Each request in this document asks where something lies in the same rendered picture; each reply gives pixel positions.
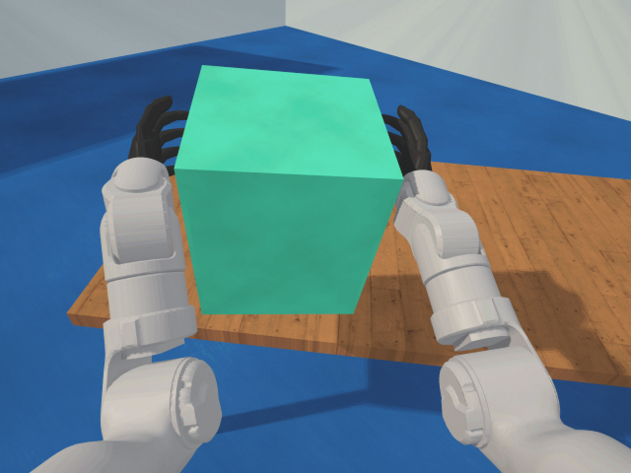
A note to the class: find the robot right hand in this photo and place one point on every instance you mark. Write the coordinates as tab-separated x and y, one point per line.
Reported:
413	144

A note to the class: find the carton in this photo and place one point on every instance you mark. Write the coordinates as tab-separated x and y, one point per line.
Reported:
286	182

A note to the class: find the table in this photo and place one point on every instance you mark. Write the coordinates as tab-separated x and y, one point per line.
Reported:
559	247

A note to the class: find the left robot forearm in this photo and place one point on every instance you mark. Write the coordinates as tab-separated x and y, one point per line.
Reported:
146	288

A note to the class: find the robot right upper arm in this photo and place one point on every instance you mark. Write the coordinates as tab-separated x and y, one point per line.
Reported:
503	402

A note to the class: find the robot left upper arm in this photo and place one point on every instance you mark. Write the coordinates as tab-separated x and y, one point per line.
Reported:
155	416

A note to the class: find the right robot forearm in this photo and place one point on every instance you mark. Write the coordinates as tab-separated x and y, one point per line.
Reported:
469	311

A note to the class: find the robot left hand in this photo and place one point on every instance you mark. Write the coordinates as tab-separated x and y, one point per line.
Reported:
149	139

